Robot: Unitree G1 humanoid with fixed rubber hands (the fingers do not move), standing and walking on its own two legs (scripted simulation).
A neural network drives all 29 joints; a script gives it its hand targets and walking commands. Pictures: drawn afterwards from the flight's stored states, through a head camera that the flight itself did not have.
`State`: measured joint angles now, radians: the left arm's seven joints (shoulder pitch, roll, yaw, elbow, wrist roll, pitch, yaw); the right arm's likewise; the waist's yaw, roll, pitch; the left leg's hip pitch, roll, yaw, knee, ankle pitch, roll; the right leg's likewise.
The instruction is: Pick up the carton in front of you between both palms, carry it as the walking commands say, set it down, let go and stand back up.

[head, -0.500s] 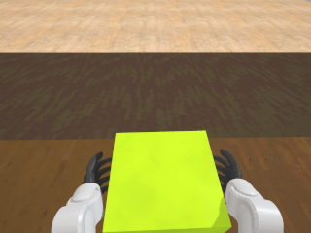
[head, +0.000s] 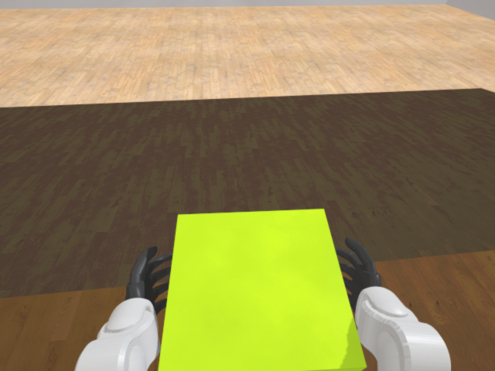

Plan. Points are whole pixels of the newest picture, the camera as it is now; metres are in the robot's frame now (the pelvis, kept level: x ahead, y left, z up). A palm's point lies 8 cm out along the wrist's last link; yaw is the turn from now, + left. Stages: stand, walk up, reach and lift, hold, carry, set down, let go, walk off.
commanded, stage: carry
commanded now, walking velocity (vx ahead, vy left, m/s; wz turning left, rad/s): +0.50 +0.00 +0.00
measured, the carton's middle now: (254, 313) +0.24 +0.00 +0.03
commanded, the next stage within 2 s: none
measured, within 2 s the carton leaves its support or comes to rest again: neither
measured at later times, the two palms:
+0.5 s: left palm (170, 156) +0.56 +0.16 +0.09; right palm (306, 150) +0.57 -0.14 +0.09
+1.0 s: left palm (176, 79) +1.00 +0.20 +0.09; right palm (270, 77) +1.00 -0.11 +0.09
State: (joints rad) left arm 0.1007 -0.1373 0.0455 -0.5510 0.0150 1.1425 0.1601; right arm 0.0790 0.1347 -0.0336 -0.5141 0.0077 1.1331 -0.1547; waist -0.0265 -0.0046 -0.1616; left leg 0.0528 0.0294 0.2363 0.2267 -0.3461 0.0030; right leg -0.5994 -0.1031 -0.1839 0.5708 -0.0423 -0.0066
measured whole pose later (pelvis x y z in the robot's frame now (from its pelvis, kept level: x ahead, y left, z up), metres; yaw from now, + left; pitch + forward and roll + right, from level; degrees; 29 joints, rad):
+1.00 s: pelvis +0.67 +0.04 -0.01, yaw +2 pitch +5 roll +1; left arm -0.40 -0.12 0.26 -0.10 0.05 1.00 0.21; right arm -0.41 0.16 -0.23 -0.08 -0.04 1.00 -0.20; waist -0.04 -0.02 -0.06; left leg -0.05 0.00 0.21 0.38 -0.41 0.03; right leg -0.65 -0.08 -0.12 0.63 -0.03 -0.06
